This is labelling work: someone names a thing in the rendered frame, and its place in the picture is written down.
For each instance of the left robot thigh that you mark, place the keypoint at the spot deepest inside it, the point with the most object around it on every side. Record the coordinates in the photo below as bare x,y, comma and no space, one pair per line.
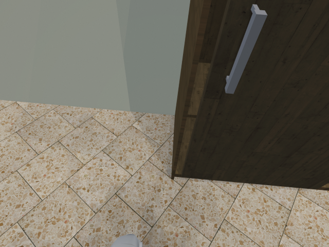
127,241

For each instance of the handle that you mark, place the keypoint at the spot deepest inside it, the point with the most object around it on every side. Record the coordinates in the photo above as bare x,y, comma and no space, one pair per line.
251,35

